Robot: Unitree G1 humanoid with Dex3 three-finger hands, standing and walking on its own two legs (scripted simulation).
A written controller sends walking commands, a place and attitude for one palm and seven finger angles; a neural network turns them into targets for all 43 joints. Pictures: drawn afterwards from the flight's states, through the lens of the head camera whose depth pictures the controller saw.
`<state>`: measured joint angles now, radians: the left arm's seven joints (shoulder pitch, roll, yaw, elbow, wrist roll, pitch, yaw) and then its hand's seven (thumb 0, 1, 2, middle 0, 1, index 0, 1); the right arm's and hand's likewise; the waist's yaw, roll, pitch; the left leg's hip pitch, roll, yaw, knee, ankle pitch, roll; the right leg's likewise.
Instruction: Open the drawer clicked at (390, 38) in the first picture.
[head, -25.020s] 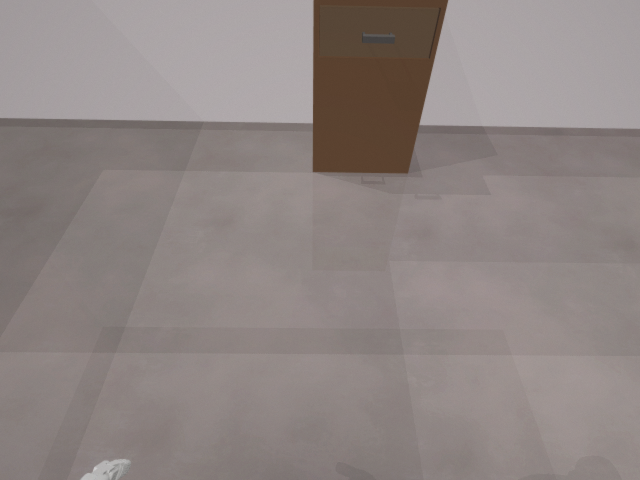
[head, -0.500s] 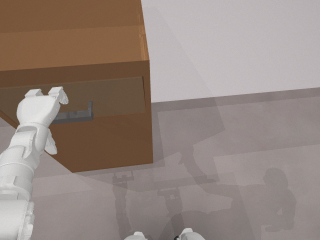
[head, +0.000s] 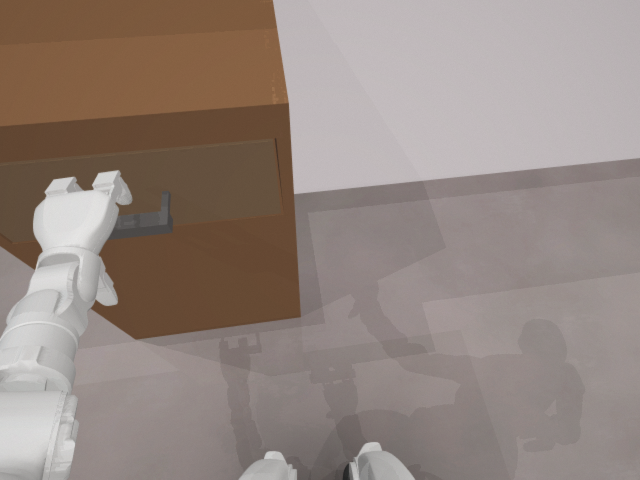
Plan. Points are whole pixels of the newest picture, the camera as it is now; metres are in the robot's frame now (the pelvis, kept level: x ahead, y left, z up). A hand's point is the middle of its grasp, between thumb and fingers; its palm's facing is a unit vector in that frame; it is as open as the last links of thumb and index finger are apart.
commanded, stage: lower the fingers behind the handle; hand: left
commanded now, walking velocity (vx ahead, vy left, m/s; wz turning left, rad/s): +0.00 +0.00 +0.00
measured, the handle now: (128, 213) +0.48 +0.29 -0.03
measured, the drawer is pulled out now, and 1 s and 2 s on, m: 0.00 0.00 0.00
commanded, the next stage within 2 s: close the thumb around the handle in 1.02 s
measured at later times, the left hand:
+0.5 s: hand (100, 258) +0.41 +0.32 -0.04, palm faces -0.10 +0.00 -0.99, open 13.8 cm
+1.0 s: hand (105, 255) +0.42 +0.32 -0.06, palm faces -0.09 -0.01 -1.00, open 13.9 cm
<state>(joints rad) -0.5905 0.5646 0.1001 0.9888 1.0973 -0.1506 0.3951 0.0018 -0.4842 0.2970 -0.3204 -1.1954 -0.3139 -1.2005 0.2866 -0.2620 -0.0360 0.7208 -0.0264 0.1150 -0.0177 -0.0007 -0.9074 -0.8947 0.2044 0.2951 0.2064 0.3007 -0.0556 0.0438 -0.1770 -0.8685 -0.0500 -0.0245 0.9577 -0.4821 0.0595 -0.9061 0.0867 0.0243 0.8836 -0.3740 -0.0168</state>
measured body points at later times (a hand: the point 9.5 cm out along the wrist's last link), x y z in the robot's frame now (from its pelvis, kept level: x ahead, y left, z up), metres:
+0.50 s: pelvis -0.01 -0.01 -0.02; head +0.12 +0.01 +0.41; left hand +0.41 +0.31 +0.01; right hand +0.05 -0.28 -0.15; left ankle -0.03 +0.08 -0.68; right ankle +0.02 -0.11 -0.68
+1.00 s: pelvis -0.02 +0.00 -0.03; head +0.12 +0.01 +0.39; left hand +0.42 +0.32 +0.00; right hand +0.03 -0.28 -0.16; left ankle -0.03 +0.08 -0.68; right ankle +0.02 -0.11 -0.68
